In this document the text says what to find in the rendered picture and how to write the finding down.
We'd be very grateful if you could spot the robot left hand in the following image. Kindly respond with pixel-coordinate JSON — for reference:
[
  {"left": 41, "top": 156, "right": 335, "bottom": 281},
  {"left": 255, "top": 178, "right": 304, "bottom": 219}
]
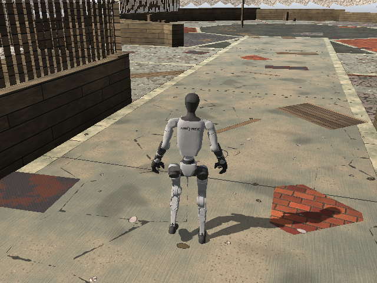
[{"left": 151, "top": 159, "right": 164, "bottom": 174}]

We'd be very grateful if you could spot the right robot upper arm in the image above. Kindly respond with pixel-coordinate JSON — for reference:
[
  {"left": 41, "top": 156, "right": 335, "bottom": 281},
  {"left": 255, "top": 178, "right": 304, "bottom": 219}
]
[{"left": 203, "top": 120, "right": 220, "bottom": 152}]

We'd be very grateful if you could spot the robot right forearm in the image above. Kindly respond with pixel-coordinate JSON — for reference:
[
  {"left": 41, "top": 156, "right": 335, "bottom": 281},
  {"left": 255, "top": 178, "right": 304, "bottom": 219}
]
[{"left": 214, "top": 143, "right": 226, "bottom": 164}]

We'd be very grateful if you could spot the robot right hand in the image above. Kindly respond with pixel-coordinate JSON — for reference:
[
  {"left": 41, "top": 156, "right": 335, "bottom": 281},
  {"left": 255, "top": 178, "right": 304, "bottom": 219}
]
[{"left": 214, "top": 162, "right": 227, "bottom": 174}]

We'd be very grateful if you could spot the humanoid robot torso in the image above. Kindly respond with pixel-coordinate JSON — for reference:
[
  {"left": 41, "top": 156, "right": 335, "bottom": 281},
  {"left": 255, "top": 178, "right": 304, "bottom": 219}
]
[{"left": 177, "top": 116, "right": 204, "bottom": 177}]

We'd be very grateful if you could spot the left robot upper arm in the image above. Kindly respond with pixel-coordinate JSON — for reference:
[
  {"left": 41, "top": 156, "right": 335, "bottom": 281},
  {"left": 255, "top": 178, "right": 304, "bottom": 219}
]
[{"left": 161, "top": 118, "right": 179, "bottom": 150}]

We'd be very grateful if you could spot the robot left forearm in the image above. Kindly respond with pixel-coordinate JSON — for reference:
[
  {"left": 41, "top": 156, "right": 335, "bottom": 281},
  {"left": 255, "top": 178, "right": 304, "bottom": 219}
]
[{"left": 154, "top": 141, "right": 166, "bottom": 163}]

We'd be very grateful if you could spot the robot left shin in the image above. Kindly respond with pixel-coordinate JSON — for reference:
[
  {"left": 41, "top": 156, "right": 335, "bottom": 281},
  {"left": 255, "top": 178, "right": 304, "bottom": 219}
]
[{"left": 170, "top": 186, "right": 180, "bottom": 227}]

